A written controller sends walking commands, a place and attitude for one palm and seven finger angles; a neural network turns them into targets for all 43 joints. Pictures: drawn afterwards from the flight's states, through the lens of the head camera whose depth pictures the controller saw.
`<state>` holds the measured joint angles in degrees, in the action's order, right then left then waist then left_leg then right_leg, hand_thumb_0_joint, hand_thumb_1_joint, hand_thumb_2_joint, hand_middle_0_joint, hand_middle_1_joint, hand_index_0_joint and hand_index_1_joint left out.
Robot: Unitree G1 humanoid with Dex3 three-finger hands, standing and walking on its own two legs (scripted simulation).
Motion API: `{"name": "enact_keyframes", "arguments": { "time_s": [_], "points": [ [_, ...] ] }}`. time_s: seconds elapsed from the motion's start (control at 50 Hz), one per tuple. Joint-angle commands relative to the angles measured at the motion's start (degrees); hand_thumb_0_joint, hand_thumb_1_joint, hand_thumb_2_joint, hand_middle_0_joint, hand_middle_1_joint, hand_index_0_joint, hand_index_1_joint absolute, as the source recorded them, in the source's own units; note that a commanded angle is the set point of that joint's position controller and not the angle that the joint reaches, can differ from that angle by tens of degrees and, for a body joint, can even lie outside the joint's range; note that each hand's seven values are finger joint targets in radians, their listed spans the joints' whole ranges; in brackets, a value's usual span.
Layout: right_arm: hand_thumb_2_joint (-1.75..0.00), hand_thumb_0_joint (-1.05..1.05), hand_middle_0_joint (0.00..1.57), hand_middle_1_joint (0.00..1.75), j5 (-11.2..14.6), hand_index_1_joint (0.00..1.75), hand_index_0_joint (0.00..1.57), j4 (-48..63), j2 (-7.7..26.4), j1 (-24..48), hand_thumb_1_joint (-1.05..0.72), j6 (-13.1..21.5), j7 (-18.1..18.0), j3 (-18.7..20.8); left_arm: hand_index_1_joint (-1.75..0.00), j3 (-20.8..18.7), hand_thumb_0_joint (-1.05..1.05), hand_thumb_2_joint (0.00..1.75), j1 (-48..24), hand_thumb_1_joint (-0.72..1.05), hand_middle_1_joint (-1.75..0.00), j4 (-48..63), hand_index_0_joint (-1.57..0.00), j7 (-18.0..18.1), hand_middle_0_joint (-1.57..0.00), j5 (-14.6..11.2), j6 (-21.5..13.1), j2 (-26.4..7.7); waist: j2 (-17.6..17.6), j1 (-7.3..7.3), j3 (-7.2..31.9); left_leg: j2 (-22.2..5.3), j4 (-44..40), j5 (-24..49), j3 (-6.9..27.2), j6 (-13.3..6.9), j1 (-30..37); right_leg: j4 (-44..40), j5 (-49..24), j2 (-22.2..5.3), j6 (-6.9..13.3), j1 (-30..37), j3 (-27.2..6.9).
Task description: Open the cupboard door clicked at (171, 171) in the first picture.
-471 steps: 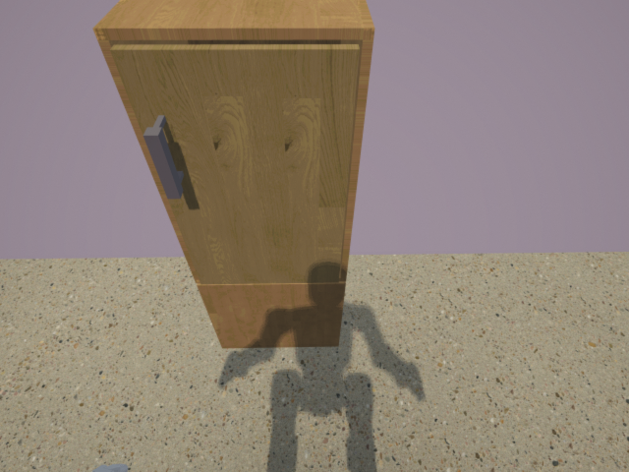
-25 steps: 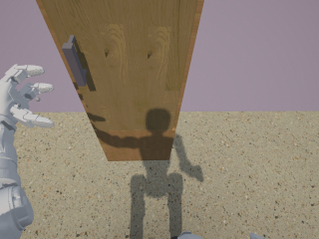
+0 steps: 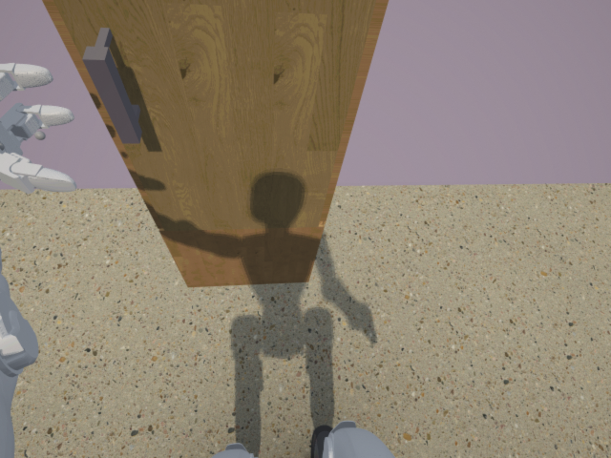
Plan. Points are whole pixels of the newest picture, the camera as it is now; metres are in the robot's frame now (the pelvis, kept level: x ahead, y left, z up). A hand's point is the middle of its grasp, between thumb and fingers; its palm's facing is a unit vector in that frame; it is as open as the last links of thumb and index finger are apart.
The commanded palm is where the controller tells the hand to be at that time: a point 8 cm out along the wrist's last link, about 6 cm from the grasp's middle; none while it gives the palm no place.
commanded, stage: move the hooked fingers beside the handle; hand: left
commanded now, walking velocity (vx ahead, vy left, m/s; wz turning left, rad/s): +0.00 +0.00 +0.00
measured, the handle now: (119, 89) +0.56 +0.22 +0.11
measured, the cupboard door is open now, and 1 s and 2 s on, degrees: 0 0 0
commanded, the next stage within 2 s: slide the fingers in behind the handle in 1.02 s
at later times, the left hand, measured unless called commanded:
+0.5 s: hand (54, 114) +0.51 +0.29 +0.11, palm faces +0.01 -1.00 -0.01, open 14.0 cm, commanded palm +0.49 +0.33 +0.11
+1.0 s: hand (52, 121) +0.50 +0.28 +0.11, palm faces +0.02 -1.00 -0.01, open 14.0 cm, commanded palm +0.48 +0.33 +0.11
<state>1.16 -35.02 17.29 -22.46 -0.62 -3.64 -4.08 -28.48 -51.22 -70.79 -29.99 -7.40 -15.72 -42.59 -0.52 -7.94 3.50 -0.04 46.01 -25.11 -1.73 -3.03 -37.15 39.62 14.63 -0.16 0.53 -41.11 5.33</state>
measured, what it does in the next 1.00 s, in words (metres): stands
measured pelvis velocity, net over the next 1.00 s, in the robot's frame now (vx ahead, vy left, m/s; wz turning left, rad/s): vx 0.01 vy -0.01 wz -0.01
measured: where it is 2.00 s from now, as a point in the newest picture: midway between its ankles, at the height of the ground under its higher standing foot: outside the picture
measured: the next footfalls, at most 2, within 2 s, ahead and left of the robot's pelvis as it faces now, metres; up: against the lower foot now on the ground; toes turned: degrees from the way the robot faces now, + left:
none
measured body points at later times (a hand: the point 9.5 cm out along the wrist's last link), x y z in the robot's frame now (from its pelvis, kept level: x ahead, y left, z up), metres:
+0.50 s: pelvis +0.02 +0.00 +0.00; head +0.15 +0.03 +0.43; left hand +0.51 +0.34 +0.11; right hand -0.01 -0.27 -0.10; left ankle -0.04 +0.08 -0.71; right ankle +0.04 -0.12 -0.71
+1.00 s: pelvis +0.01 -0.01 +0.00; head +0.13 +0.02 +0.43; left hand +0.49 +0.34 +0.12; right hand +0.04 -0.28 -0.11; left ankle -0.04 +0.08 -0.71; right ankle +0.04 -0.12 -0.71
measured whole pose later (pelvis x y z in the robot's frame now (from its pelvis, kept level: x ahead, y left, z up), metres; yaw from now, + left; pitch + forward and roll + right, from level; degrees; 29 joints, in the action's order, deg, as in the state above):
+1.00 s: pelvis +0.01 -0.01 +0.00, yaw +0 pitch +19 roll -3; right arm 0.9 -32.4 16.9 -21.6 -5.8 -2.1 -4.1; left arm -29.1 -52.8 -70.6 -29.4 -6.7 -15.6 -43.9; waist 0.2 -8.6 4.4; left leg -1.1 48.0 -26.9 -1.0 -2.5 -39.7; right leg 40.9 16.0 0.9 1.0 -43.5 5.8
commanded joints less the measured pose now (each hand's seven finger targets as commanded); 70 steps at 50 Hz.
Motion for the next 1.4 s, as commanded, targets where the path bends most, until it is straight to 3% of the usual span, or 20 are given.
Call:
{"name": "enact_keyframes", "arguments": {
  "time_s": [0.0,0.08,0.14,0.2,0.22,0.26,0.32,0.4,0.6,0.72,0.78,0.84,0.88,0.92,1.0,1.08,1.16,1.22,1.3,1.38],
  "points": [
    [-0.90,0.00,0.20,0.30,-0.62,0.30,0.20,2.99,11.37,-9.89,-0.90,-0.32,-0.80,4.26,-1.20,-2.78,0.00,0.30,-26.93,-0.50,-1.20,12.44,-0.30,-0.06,-0.30,-0.69,-4.31,-20.45,11.88,-0.73,26.52,-1.65,-5.06,31.18,5.56,3.83,12.08,0.06,-14.94,1.80,1.22,13.43,-3.80],
    [-0.90,0.00,0.20,0.30,-0.83,0.30,0.20,2.87,11.47,-11.26,-0.90,-1.99,-0.20,4.37,-1.20,-3.61,0.00,0.30,-25.89,-0.50,-1.20,10.45,-0.30,-0.46,-0.30,-0.70,-3.96,-21.29,11.41,-0.82,26.48,-2.25,-3.92,36.47,5.91,4.32,12.76,0.37,-17.13,2.28,1.17,12.25,-3.37],
    [-0.90,0.00,0.20,0.30,-0.90,0.30,0.20,3.02,11.81,-11.69,-0.90,-2.95,0.02,4.15,-1.20,-3.06,0.00,0.30,-26.79,-0.50,-1.20,7.79,-0.30,-0.22,-0.30,-0.06,-2.49,-21.64,8.58,-1.93,23.09,-1.98,-4.33,29.56,5.17,3.00,7.95,-0.34,-15.53,2.25,0.86,12.43,-3.71],
    [-0.90,0.00,0.20,0.30,-1.22,0.30,0.20,3.29,11.74,-12.85,-0.90,-3.75,0.00,4.18,-1.20,-4.67,0.00,0.30,-29.45,-0.50,-1.20,10.56,-0.30,0.33,-0.30,1.21,-3.00,-24.99,14.77,-1.37,27.30,-2.03,-3.47,34.89,5.55,3.82,11.41,0.56,-17.36,2.29,1.28,12.09,-3.71],
    [-0.90,0.00,0.20,0.30,-1.39,0.30,0.20,3.55,11.70,-13.39,-0.90,-4.02,0.26,4.46,-1.20,-5.82,0.00,0.30,-27.10,-0.50,-1.20,11.22,-0.30,0.42,-0.30,1.16,-3.29,-25.63,14.14,-0.75,29.07,-2.27,-3.14,37.27,5.72,4.11,12.51,0.84,-18.23,2.43,1.30,12.69,-3.43],
    [-0.90,0.00,0.20,0.30,-1.36,0.30,0.20,4.08,11.78,-13.61,-0.90,-4.40,0.59,4.51,-1.20,-5.26,0.00,0.30,-23.90,-0.50,-1.20,9.75,-0.30,-0.19,-0.30,0.12,-3.33,-23.67,10.44,-1.05,28.27,-2.48,-2.82,38.99,5.81,3.88,11.77,1.00,-19.91,2.82,1.28,13.16,-3.29],
    [-0.90,0.00,0.20,0.30,-1.21,0.30,0.20,4.35,11.75,-13.30,-0.90,-5.15,1.03,4.64,-1.20,-5.24,0.00,0.30,-22.59,-0.50,-1.20,10.33,-0.30,-0.68,-0.30,-0.28,-2.62,-23.09,11.14,-0.74,26.73,-2.36,-3.13,36.69,4.97,3.22,10.31,0.57,-19.85,2.71,1.01,13.37,-3.52],
    [-0.90,0.00,0.20,0.30,-1.41,0.30,0.20,5.15,11.63,-13.47,-0.90,-5.53,1.53,5.20,-1.20,-7.46,0.00,0.30,-20.71,-0.50,-1.20,14.80,-0.30,-0.40,-0.30,-0.72,-3.07,-24.54,13.68,0.57,29.93,-2.62,-2.57,42.45,5.50,4.01,14.02,1.18,-21.35,2.96,1.27,13.41,-3.20],
    [-0.90,0.00,0.20,0.30,-1.07,0.30,0.20,4.73,10.73,-11.85,-0.90,-5.52,1.78,5.26,-1.20,-4.94,0.00,0.30,-20.35,-0.50,-1.20,17.95,-0.30,0.86,-0.30,-1.66,-3.52,-19.64,13.76,0.29,28.23,-2.78,-2.35,44.29,5.80,4.34,16.85,0.84,-20.93,3.07,1.20,12.02,-2.87],
    [-0.90,0.00,0.20,0.30,-0.65,0.30,0.20,5.10,10.55,-10.28,-0.90,-5.50,1.49,4.71,-1.20,-2.65,0.00,0.30,-20.67,-0.50,-1.20,14.38,-0.30,1.19,-0.30,-1.45,-2.54,-17.46,9.20,-0.73,23.69,-1.95,-3.32,35.49,4.54,2.81,10.15,0.58,-21.11,2.57,0.82,14.53,-3.47],
    [-0.90,0.00,0.20,0.30,-0.77,0.30,0.20,4.93,10.72,-10.04,-0.90,-5.22,1.04,4.55,-1.20,-3.56,0.00,0.30,-24.89,-0.50,-1.20,15.63,-0.30,1.55,-0.30,-1.04,-3.65,-19.73,11.60,-0.85,25.69,-1.93,-3.01,35.25,4.87,3.32,11.42,1.07,-20.41,2.55,1.05,14.21,-3.65],
    [-0.90,0.00,0.20,0.30,-0.65,0.30,0.20,4.98,10.60,-9.76,-0.90,-4.96,0.97,4.44,-1.20,-3.53,0.00,0.30,-23.64,-0.50,-1.20,14.58,-0.30,1.09,-0.30,-1.22,-4.15,-19.73,10.29,-0.75,26.76,-1.74,-2.64,34.27,4.47,2.96,10.23,1.18,-21.25,2.42,0.94,15.78,-4.08],
    [-0.90,0.00,0.20,0.30,-0.65,0.30,0.20,4.57,10.48,-9.42,-0.90,-4.93,0.81,4.25,-1.20,-1.78,0.00,0.30,-25.99,-0.50,-1.20,14.22,-0.30,0.77,-0.30,-1.01,-4.17,-18.40,12.77,-1.36,25.30,-1.80,-2.66,33.74,4.77,3.26,10.71,1.15,-19.78,2.43,1.06,13.59,-3.85],
    [-0.90,0.00,0.20,0.30,-0.51,0.30,0.20,4.53,10.70,-9.61,-0.90,-4.82,0.71,4.11,-1.20,-1.59,0.00,0.30,-24.22,-0.50,-1.20,11.66,-0.30,0.71,-0.30,-0.91,-3.56,-18.31,9.87,-1.52,23.88,-1.73,-2.94,30.91,4.79,2.84,8.91,0.84,-18.12,2.42,0.97,13.31,-3.73],
    [-0.90,0.00,0.20,0.30,-0.65,0.30,0.20,4.45,11.11,-9.98,-0.90,-4.51,0.32,3.82,-1.20,-3.72,0.00,0.30,-27.26,-0.50,-1.20,10.71,-0.30,0.49,-0.30,-0.52,-3.43,-22.36,9.85,-1.74,25.31,-1.37,-2.87,26.81,4.45,2.36,6.00,1.13,-17.80,2.24,1.04,15.27,-4.36],
    [-0.90,0.00,0.20,0.30,-0.63,0.30,0.20,4.56,11.07,-10.35,-0.90,-4.48,0.34,3.78,-1.20,-3.60,0.00,0.30,-27.18,-0.50,-1.20,11.53,-0.30,0.23,-0.30,-0.21,-4.18,-22.95,11.86,-1.49,26.55,-1.48,-2.61,28.30,4.68,2.74,7.01,1.47,-17.75,2.39,1.20,14.62,-4.24],
    [-0.90,0.00,0.20,0.30,-0.69,0.30,0.20,4.77,11.09,-11.00,-0.90,-4.39,0.53,3.97,-1.20,-2.29,0.00,0.30,-25.70,-0.50,-1.20,12.04,-0.30,-0.38,-0.30,-1.26,-4.04,-19.70,13.21,-1.44,26.93,-1.76,-2.83,30.12,4.89,2.97,9.19,1.16,-16.77,2.63,1.39,12.81,-3.75],
    [-0.90,0.00,0.20,0.30,-0.62,0.30,0.20,4.46,11.34,-11.19,-0.90,-4.56,0.55,3.90,-1.20,-3.07,0.00,0.30,-25.13,-0.50,-1.20,9.81,-0.30,-0.07,-0.30,-1.11,-2.74,-21.00,9.07,-1.70,24.21,-1.59,-3.24,24.32,4.40,1.96,4.72,0.56,-15.21,2.46,0.93,13.79,-4.09],
    [-0.90,0.00,0.20,0.30,-0.95,0.30,0.20,4.57,11.12,-12.01,-0.90,-4.41,0.60,4.04,-1.20,-3.27,0.00,0.30,-27.01,-0.50,-1.20,13.65,-0.30,1.71,-0.30,0.08,-3.56,-21.64,13.84,-1.06,27.60,-1.67,-3.41,27.64,5.01,2.91,8.45,1.10,-15.12,2.59,1.37,12.84,-3.68],
    [-0.90,0.00,0.20,0.30,-1.01,0.30,0.20,4.15,11.05,-12.19,-0.90,-4.41,0.85,4.19,-1.20,-2.55,0.00,0.30,-26.83,-0.50,-1.20,12.95,-0.30,2.57,-0.30,-0.66,-3.92,-19.31,11.01,-1.92,26.11,-2.13,-3.31,28.67,5.12,2.89,8.52,0.80,-15.76,2.84,1.12,12.39,-3.52]
  ]
}}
